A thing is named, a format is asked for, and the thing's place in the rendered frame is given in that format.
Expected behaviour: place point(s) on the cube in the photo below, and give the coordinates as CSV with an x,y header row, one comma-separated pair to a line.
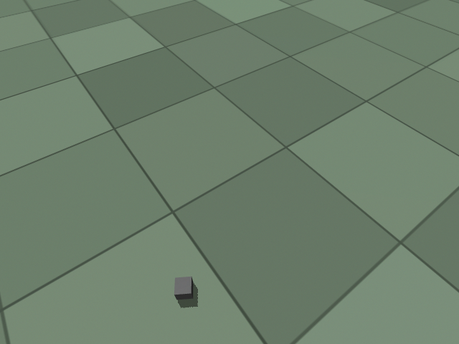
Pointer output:
x,y
183,288

